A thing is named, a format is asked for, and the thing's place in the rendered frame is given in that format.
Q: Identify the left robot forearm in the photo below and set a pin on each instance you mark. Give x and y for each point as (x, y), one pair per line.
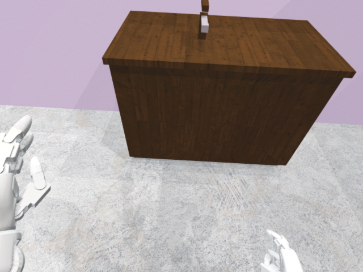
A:
(12, 258)

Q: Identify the robot left hand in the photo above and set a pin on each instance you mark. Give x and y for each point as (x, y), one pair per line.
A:
(12, 148)

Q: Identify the counter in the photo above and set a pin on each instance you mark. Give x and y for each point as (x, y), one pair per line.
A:
(248, 91)

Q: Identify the robot right hand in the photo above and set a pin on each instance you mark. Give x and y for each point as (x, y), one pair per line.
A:
(286, 261)

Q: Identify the tap lever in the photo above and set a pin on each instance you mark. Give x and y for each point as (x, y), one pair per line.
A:
(204, 24)

